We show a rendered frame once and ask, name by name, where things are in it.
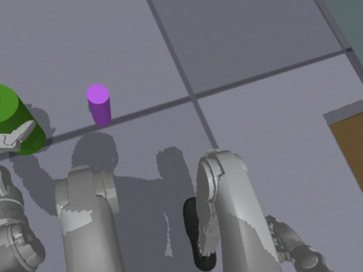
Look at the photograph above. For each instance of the left robot arm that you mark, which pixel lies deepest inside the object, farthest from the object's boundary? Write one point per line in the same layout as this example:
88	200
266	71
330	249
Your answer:
20	249

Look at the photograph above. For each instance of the left robot hand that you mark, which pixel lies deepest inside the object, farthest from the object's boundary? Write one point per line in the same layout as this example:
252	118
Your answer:
12	142

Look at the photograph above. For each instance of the right robot hand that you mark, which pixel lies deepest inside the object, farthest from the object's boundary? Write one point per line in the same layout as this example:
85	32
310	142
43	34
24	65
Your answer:
284	238

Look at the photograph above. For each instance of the right robot foot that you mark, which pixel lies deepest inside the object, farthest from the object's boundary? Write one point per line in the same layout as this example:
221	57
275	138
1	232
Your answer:
191	222

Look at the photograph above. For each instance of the right robot arm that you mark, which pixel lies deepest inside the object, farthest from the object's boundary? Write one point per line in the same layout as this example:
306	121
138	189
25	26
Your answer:
307	259

